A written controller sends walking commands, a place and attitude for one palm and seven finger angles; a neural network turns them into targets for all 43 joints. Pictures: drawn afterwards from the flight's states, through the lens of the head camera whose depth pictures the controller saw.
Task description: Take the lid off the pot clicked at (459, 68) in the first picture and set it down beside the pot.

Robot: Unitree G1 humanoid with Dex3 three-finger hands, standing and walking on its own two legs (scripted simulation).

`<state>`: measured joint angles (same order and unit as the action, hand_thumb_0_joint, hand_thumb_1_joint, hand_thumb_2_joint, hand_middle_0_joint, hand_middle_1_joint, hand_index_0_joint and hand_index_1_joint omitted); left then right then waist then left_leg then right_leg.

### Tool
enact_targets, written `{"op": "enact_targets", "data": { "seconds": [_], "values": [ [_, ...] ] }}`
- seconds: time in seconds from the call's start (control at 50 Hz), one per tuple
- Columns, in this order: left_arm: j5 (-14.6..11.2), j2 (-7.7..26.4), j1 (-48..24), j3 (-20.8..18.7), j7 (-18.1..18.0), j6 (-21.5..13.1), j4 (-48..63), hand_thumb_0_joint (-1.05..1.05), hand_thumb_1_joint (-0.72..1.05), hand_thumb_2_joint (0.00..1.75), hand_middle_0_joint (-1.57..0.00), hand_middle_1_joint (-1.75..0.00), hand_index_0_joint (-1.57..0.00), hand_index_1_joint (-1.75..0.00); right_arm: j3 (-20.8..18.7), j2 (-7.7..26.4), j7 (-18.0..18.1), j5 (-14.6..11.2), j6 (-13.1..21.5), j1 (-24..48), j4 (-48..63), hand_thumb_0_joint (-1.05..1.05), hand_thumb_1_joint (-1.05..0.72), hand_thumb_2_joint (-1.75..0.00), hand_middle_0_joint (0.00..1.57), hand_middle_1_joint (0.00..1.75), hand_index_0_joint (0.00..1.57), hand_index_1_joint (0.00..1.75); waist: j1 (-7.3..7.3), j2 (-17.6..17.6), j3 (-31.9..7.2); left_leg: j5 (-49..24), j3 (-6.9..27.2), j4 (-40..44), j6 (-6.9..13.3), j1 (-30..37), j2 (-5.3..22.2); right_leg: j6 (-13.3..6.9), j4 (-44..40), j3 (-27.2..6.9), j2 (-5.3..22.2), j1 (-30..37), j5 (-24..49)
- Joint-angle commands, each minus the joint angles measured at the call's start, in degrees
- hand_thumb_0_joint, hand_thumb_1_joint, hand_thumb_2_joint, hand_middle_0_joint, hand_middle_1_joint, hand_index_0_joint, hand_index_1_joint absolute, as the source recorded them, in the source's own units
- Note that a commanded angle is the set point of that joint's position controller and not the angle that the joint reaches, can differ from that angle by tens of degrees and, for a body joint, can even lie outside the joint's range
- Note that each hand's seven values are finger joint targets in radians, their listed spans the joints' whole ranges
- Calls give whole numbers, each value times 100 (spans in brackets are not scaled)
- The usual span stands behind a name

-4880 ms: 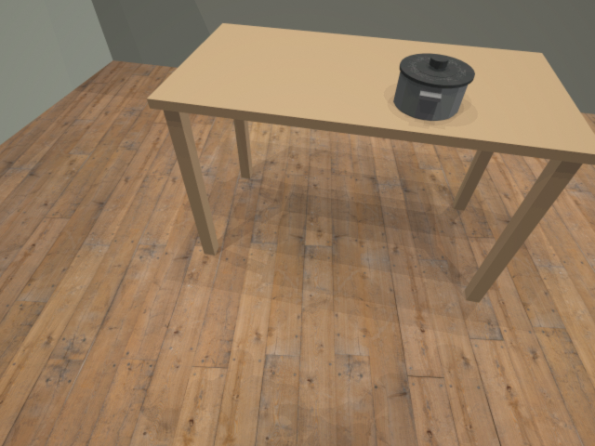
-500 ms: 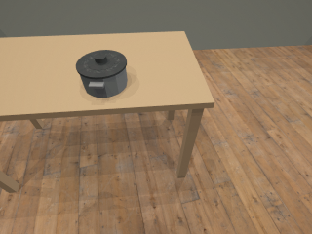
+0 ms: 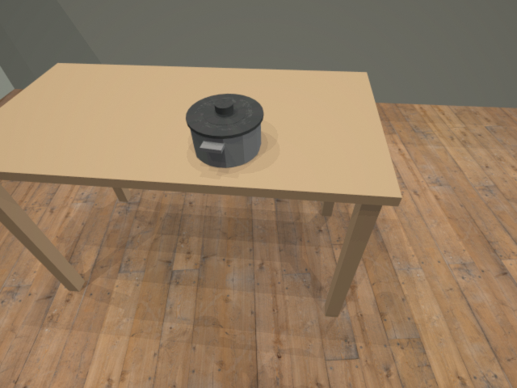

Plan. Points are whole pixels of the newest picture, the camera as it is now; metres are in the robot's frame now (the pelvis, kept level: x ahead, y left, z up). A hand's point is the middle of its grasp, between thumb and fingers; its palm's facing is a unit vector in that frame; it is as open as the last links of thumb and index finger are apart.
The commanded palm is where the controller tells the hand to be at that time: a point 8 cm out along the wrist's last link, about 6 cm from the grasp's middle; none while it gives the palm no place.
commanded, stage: take the last steps up to it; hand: left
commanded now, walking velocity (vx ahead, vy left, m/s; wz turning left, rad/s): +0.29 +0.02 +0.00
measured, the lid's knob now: (224, 106) +0.71 +0.16 +0.08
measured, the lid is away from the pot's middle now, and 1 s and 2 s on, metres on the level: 0.00 0.00 0.00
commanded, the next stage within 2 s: come to a stop and stand still in 0.48 s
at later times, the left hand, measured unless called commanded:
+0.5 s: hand (152, 356) +0.21 +0.24 -0.18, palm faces +0.01 -0.98 -0.18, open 7.4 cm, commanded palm none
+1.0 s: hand (163, 314) +0.29 +0.24 -0.18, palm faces +0.01 -0.97 -0.26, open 7.3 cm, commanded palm none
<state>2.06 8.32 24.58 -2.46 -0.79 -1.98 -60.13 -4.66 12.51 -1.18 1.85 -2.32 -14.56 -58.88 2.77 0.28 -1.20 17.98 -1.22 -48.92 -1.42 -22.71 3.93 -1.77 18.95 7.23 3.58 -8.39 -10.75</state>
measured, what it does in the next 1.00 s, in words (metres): walks ahead: left foot, then right foot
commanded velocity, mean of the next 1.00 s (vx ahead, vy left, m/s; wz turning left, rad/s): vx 0.03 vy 0.02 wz -0.03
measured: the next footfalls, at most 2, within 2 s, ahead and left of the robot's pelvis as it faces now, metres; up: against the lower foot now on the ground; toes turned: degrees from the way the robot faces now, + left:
left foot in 0.14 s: +0.06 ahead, +0.15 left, +0.00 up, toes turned +5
right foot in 0.62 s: +0.33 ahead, -0.05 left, +0.00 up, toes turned -6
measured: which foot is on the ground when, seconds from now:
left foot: up 0.00-0.12, down 0.14-0.62, up 0.64-1.00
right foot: down 0.00-0.14, up 0.16-0.60, down 0.62-1.00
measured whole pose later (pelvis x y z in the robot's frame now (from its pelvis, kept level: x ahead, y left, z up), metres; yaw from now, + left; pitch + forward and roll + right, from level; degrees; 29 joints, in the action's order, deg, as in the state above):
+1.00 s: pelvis +0.20 +0.06 -0.02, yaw -3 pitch +0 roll +2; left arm 2.1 9.8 9.4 -2.9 -2.3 1.2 -54.8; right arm -3.7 10.4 1.5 0.8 -2.2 -9.0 -56.8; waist 1.2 -0.3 4.1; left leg 25.7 0.2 -49.8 -2.1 -22.5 0.3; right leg -3.0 28.3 3.2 1.2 -21.5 -6.9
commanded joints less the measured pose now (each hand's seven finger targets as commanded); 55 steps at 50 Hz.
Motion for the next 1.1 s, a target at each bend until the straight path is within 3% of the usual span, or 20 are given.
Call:
{"op": "enact_targets", "data": {
  "seconds": [0.0,0.08,0.12,0.14,0.16,0.22,0.3,0.48,0.54,0.56,0.58,0.6,0.62,0.64,0.7,0.88,1.0,1.04,1.06,1.08],
  "values": [
    [-6,1098,155,-260,-14,-119,120,0,90,90,-20,-30,-20,-30,69,-10,-57,-67,284,421,498,0,-90,-90,20,30,20,30,19,-979,601,340,-339,993,107,131,-147,-668,-1226,-1440,1395,-466,-2033],
    [-76,855,-41,-241,24,-36,-17,0,90,90,-20,-30,-20,-30,74,110,75,-93,452,-595,132,0,-90,-90,20,30,20,30,-459,-350,400,-14,-499,2529,127,2248,-285,-311,-45,-767,792,-1597,-2192],
    [-86,290,-196,-125,76,6,271,0,90,90,-20,-30,-20,-30,-137,1022,186,-31,471,-1539,-14,0,-90,-90,20,30,20,30,-848,2101,455,2383,2540,4136,780,2727,1731,124,2929,185,-174,-3230,-2184],
    [-45,448,-641,-133,65,-4,452,0,90,90,-20,-30,-20,-30,-111,1072,224,-37,426,-1480,8,0,-90,-90,20,30,20,30,-823,1296,912,2500,2878,4483,1080,2154,2014,50,3703,-408,47,-3532,-1927],
    [-43,446,-658,-163,113,-34,482,0,90,90,-20,-30,-20,-30,-43,888,238,-25,442,-1133,118,0,-90,-90,20,30,20,30,-638,793,990,2172,2623,4446,1155,1911,1834,25,4072,-522,213,-3552,-1447],
    [-9,430,-265,-196,163,15,131,0,90,90,-20,-30,-20,-30,169,188,271,-89,623,-635,135,0,-90,-90,20,30,20,30,-254,702,926,-182,1089,4224,840,1571,1051,100,4523,-670,310,-3082,-336],
    [-62,389,-405,-194,147,37,166,0,90,90,-20,-30,-20,-30,241,145,337,-135,778,-1047,-23,0,-90,-90,20,30,20,30,-233,489,693,-3699,412,3699,1017,2173,961,187,4605,-525,161,-3199,-297],
    [-115,286,-1681,-95,174,24,725,0,90,90,-20,-30,-20,-30,244,323,394,-23,698,-1469,-325,0,-90,-90,20,30,20,30,-489,667,786,-4888,10,3074,1024,2599,1045,-87,2302,-91,-88,-2557,-301],
    [-98,496,-425,-178,119,-54,352,0,90,90,-20,-30,-20,-30,198,466,385,-80,636,-1224,-317,0,-90,-90,20,30,20,30,92,327,168,-5221,-141,1644,759,2033,860,-248,1431,99,-490,-429,362],
    [-68,746,293,-254,82,-118,141,0,90,90,-20,-30,-20,-30,196,398,353,-139,629,-1136,-289,0,-90,-90,20,30,20,30,419,76,-182,-4216,-267,543,568,1266,520,-376,1149,-295,-216,805,1147],
    [-48,1244,708,-370,-4,-190,61,0,90,90,-20,-30,-20,-30,209,42,337,-225,625,-1503,-216,0,-90,-90,20,30,20,30,399,-1118,-872,-765,-488,-1360,226,-133,-398,-1087,1003,-2597,1449,2109,3616],
    [-193,1443,597,-325,-35,-165,133,0,90,90,-20,-30,-20,-30,207,64,407,-269,530,-1588,-184,0,-90,-90,20,30,20,30,153,-885,-1120,1818,42,-2529,156,40,-550,-1652,497,-3243,2343,1480,5345],
    [-205,1223,17,-237,-100,-89,262,0,90,90,-20,-30,-20,-30,220,-36,446,-247,443,-1351,-178,0,-90,-90,20,30,20,30,-31,-299,-305,1735,400,-2403,199,103,-304,-1683,261,-2676,2168,512,4999],
    [-165,1080,-549,-179,-134,-84,383,0,90,90,-20,-30,-20,-30,238,-160,394,-211,354,-1146,-204,0,-90,-90,20,30,20,30,-133,-430,99,1407,329,-2180,152,199,-225,-1478,-2,-2471,1856,-438,4114],
    [-105,839,-1454,-122,-243,55,652,0,90,90,-20,-30,-20,-30,206,-287,375,-194,66,-1263,-318,0,-90,-90,20,30,20,30,-546,-342,103,1145,388,-1501,80,547,-33,-1232,10,-1536,1461,-1405,3095],
    [-36,1072,-1173,-281,-192,210,750,0,90,90,-20,-30,-20,-30,58,-88,259,-106,-41,-345,175,0,-90,-90,20,30,20,30,-210,-777,-219,764,160,-698,-120,-73,-332,-1048,-15,-1715,1259,-614,2014],
    [-30,1192,-1145,-301,-185,270,706,0,90,90,-20,-30,-20,-30,104,-83,213,-145,143,-465,176,0,-90,-90,20,30,20,30,-285,-992,-482,61,-74,1633,-31,1103,-446,-732,108,-1758,1020,-693,511],
    [-98,935,-1182,-238,-166,314,750,0,90,90,-20,-30,-20,-30,100,150,230,-145,205,-697,134,0,-90,-90,20,30,20,30,-407,-176,-271,-328,403,2878,139,1845,-65,-248,663,-1423,510,-1457,-683],
    [-140,636,-1123,-171,-135,340,767,0,90,90,-20,-30,-20,-30,53,494,241,-78,231,-492,263,0,-90,-90,20,30,20,30,-349,1232,43,-255,1729,3598,478,1391,939,97,1447,-859,-122,-1856,-1194],
    [-126,625,-1167,-144,-142,357,732,0,90,90,-20,-30,-20,-30,100,629,269,-52,202,55,484,0,-90,-90,20,30,20,30,-233,1486,490,-333,2073,3993,804,326,1412,229,2079,-661,-319,-1578,-1521]
  ]
}}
